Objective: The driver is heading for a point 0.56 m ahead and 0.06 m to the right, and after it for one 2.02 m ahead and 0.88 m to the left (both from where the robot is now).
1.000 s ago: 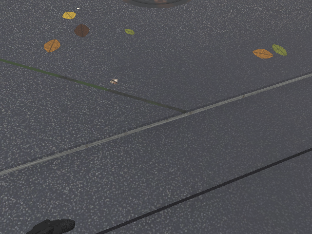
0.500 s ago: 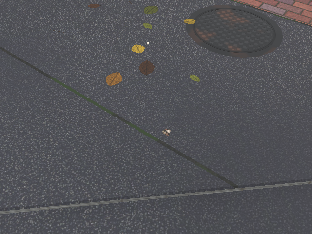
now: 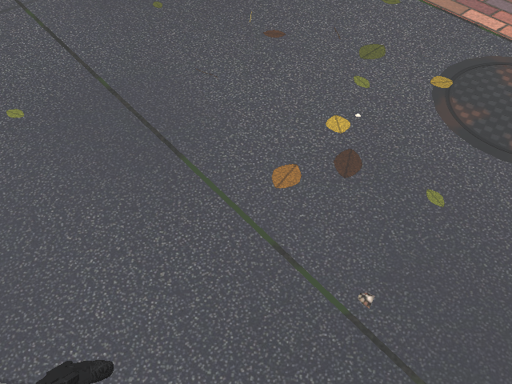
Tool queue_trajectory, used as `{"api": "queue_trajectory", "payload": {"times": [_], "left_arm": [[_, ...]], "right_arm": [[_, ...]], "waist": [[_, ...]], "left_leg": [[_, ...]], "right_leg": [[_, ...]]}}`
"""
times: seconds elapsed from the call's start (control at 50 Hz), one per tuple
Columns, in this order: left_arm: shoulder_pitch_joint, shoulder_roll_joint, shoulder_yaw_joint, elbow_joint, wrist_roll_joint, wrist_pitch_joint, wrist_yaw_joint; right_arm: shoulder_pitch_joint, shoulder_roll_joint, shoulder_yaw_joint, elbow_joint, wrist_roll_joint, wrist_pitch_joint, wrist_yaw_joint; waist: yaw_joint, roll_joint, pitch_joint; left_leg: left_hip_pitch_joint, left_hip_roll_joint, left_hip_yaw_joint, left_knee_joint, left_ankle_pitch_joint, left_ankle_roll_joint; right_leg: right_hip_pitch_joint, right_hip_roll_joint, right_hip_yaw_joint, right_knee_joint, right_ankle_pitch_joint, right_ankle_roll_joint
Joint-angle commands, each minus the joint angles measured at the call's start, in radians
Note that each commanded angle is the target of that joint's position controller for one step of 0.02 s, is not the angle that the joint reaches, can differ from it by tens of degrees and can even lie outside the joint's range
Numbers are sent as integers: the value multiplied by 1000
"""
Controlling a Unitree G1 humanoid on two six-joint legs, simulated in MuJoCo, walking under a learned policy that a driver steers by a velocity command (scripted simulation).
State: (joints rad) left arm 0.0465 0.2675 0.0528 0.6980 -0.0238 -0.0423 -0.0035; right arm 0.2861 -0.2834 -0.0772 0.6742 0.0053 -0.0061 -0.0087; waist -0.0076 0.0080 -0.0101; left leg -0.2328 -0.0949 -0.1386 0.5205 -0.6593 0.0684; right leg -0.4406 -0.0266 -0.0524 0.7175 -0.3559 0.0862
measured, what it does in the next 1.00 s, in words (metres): climbs: right foot, then left foot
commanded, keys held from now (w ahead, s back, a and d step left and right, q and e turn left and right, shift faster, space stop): w+q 0.08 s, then w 0.16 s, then w+e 0.48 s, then q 0.28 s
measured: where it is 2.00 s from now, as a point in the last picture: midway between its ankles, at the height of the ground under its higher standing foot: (245, 364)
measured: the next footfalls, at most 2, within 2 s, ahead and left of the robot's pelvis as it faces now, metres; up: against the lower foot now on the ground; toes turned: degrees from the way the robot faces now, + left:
right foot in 0.02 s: +0.09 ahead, -0.12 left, +0.00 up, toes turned -1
left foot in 0.40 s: +0.38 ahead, +0.20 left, +0.02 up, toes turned +8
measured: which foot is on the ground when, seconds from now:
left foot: down 0.00-0.00, up 0.02-0.38, down 0.40-0.88, up 0.90-1.00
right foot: up 0.00-0.00, down 0.02-0.44, up 0.46-0.86, down 0.88-1.00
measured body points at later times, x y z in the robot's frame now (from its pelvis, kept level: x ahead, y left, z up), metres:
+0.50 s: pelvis +0.25 +0.07 +0.01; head +0.29 +0.08 +0.46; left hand +0.18 +0.32 -0.13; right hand +0.51 -0.12 -0.06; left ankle +0.33 +0.19 -0.71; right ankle +0.08 -0.11 -0.65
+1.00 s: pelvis +0.47 +0.04 +0.04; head +0.50 +0.02 +0.48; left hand +0.60 +0.30 -0.07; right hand +0.57 -0.24 -0.10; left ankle +0.38 +0.19 -0.60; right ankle +0.53 -0.06 -0.69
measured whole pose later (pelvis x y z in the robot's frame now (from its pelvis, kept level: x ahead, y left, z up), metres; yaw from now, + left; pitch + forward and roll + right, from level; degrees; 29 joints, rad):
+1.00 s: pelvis +0.47 +0.04 +0.04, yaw -2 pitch +1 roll +1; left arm 0.17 0.24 0.04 0.80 0.02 -0.04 -0.02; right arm 0.19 -0.28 -0.07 0.84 0.03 -0.03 -0.01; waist 0.02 0.04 0.05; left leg -0.41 0.03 -0.04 1.18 -0.51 -0.01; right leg -0.42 -0.04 -0.12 0.61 -0.21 -0.05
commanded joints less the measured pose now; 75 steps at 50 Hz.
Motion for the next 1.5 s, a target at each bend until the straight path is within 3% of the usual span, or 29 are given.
{"api": "queue_trajectory", "payload": {"times": [0.02, 0.04, 0.06, 0.08, 0.18, 0.28, 0.36, 0.42, 0.44, 0.46, 0.48, 0.5, 0.54, 0.6, 0.68, 0.82, 0.86, 0.88, 0.9, 0.92, 0.94, 1.02, 1.12, 1.32, 1.34, 1.36, 1.38, 1.44, 1.5], "left_arm": [[608, 132, 72, 162, 16, 2, 11], [385, 191, 50, 83, 57, -14, 5], [211, 174, 46, 34, 39, -45, 5], [139, 106, 24, 35, 10, -57, 11], [234, 80, 18, 107, 44, -87, 19], [384, 107, 13, 163, 15, -60, 20], [427, 169, 23, 182, -3, -30, 15], [412, 189, 25, 196, -11, -16, 16], [442, 127, 6, 180, 3, -25, 7], [479, -6, -42, 141, 25, -37, -14], [402, 66, -13, 151, -20, -48, -19], [272, 108, 9, 98, -48, -46, -9], [226, 89, 13, 83, -21, -25, 6], [312, 20, 14, 112, -14, 29, 6], [203, 41, 16, 42, -2, 61, 5], [80, 60, 9, 1, 25, 48, -35], [280, 115, 45, 70, 34, 39, -33], [387, 195, 70, 110, 37, 37, -23], [315, 314, 75, 77, 57, 26, -2], [303, 258, 62, 42, 66, 2, -10], [232, 205, 45, 36, 58, -13, -15], [112, 69, 18, 71, 49, -35, 6], [110, 134, 44, 79, 50, -16, 59], [64, 164, 64, 92, -1, 43, 50], [126, 136, 59, 119, 8, 47, 44], [88, 85, 43, 89, 48, 46, 40], [35, 71, 37, 31, 52, 44, 46], [-10, 113, 50, 47, 29, 40, 51], [-3, 120, 55, 43, 34, 36, 55]], "right_arm": [[-262, 51, 28, -158, -24, -24, 4], [-100, 73, 34, -203, 41, -33, 14], [-84, -10, 21, -195, 62, -42, 11], [-87, -70, 5, -182, 52, -36, 6], [-160, -47, 4, -162, 16, -32, 15], [-349, 42, 41, -215, 12, -46, 51], [-388, 8, 31, -227, 16, -61, 73], [-100, -106, -27, -154, 13, -67, 53], [47, -172, -52, -113, -5, -58, 41], [168, -239, -69, -69, 0, -46, 30], [245, -164, -55, -32, -10, -38, 21], [145, -138, -37, -27, -13, -44, 16], [-35, -41, -8, -26, -12, -68, 20], [-128, 3, -6, 3, -19, -88, 22], [-125, -43, -16, 34, -27, -90, -4], [-87, -163, -44, 94, 11, -70, -3], [-95, -154, -36, 118, 27, -49, -1], [-52, -107, -17, 121, 11, -44, -4], [36, 30, 22, 92, -21, -44, -1], [34, -55, 3, 133, 22, -51, -1], [-5, -94, -13, 122, 55, -42, -1], [-54, -86, -30, 128, 28, 1, -20], [-161, -10, -5, 61, 9, 32, -19], [-149, -75, -38, 19, 6, 68, 35], [-94, -123, -58, 33, 0, 62, 24], [-38, -244, -89, 28, -7, 53, 2], [-61, -280, -84, 5, -34, 33, 6], [-142, -175, -57, -6, 0, -13, 5], [-171, -146, -43, -22, 8, -4, -18]], "waist": [[295, -129, -118], [75, -274, 5], [3, -244, 146], [-29, -148, 222], [16, -44, 129], [107, -66, 72], [103, -133, 107], [-84, -154, -76], [-124, -77, -236], [-125, 157, -451], [-171, 117, -518], [-141, 82, -272], [-47, 95, -89], [51, 127, -15], [71, 96, 54], [69, 55, 79], [171, 43, -43], [189, -30, -120], [59, -334, -153], [111, -224, -292], [79, -170, -211], [2, -123, -72], [15, -94, -77], [-16, -101, -53], [-23, -10, -68], [-21, 244, -71], [-19, 322, -117], [-3, 74, -122], [21, 94, -146]], "left_leg": [[-571, -25, -36, 585, 48, -8], [-787, -13, -70, 759, 65, 18], [-778, 75, -50, 870, 185, 28], [-742, 120, -33, 885, 276, 9], [-577, 140, -18, 706, 513, -49], [-497, 153, 155, 308, 619, -62], [-348, 107, 192, 94, 533, -48], [99, 55, 207, -37, 554, 28], [523, 187, 87, 60, 623, 87], [851, 481, -313, -4, 444, 216], [763, 513, -478, -165, 277, 218], [578, 487, -376, -228, 286, 169], [281, 404, -140, -269, 409, 124], [52, 357, 61, -353, 442, 85], [21, 393, 147, -401, 424, 98], [124, 384, 270, -308, 764, 108], [148, 322, 298, -12, 1055, 72], [18, 248, 297, 242, 844, 19], [-304, 63, 246, 604, 58, -76], [-287, 20, 4, 801, 19, -90], [-338, 70, 2, 857, 63, -89], [-278, 179, 62, 719, 281, -91], [-282, 188, 115, 409, 321, -118], [-77, 127, 236, -3, 454, -22], [33, 123, 174, -107, 615, 19], [189, 336, -135, -143, 1031, 109], [220, 486, -397, -168, 1056, 327], [216, 350, -197, -152, 931, 206], [163, 311, -163, -154, 961, 183]], "right_leg": [[731, -167, 239, -169, -136, -72], [543, -368, 808, -512, -512, -253], [336, -467, 966, -657, -672, -346], [225, -447, 798, -646, -549, -332], [244, -217, 190, -584, 144, -244], [411, -192, 61, -576, 330, -250], [460, -238, 69, -532, 518, -248], [409, -203, 26, -189, 923, -189], [115, -173, 31, 79, 746, -146], [-219, -53, 53, 427, -80, -94], [-264, -30, 170, 580, -222, -101], [-354, -57, 144, 629, -159, -104], [-289, -113, 122, 555, -11, -96], [-162, -112, 102, 575, 48, -72], [-279, -120, 114, 548, 122, -49], [-59, -57, -15, 63, 41, -118], [215, 42, -94, -142, 176, -153], [433, 2, -4, -159, 342, -167], [570, -310, 468, -271, 620, -311], [498, -413, 641, -376, 707, -423], [429, -408, 467, -368, 680, -414], [224, -256, 147, -440, 488, -272], [289, -285, 19, -461, 563, -310], [309, -298, -90, -283, 367, -207], [258, -233, -138, -140, 302, -144], [8, -115, -210, 184, -28, -56], [-211, 25, -58, 413, -355, -1], [-275, -25, 106, 473, -157, -28], [-204, -5, 118, 417, -44, -17]]}}
Velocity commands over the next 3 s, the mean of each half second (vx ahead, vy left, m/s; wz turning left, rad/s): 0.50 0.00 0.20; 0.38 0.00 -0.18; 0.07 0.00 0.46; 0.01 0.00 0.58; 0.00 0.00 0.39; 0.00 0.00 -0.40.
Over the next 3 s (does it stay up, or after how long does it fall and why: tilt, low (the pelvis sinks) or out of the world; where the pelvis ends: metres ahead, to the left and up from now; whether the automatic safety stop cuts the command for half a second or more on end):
stays up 0.52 0.09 0.05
